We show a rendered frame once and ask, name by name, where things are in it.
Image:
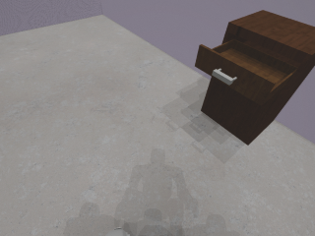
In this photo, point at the drawer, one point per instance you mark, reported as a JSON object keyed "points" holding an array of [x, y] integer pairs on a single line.
{"points": [[259, 75]]}

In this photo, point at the handle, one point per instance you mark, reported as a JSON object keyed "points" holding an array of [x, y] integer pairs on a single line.
{"points": [[223, 77]]}

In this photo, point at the cabinet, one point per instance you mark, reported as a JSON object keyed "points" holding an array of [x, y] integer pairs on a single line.
{"points": [[286, 39]]}

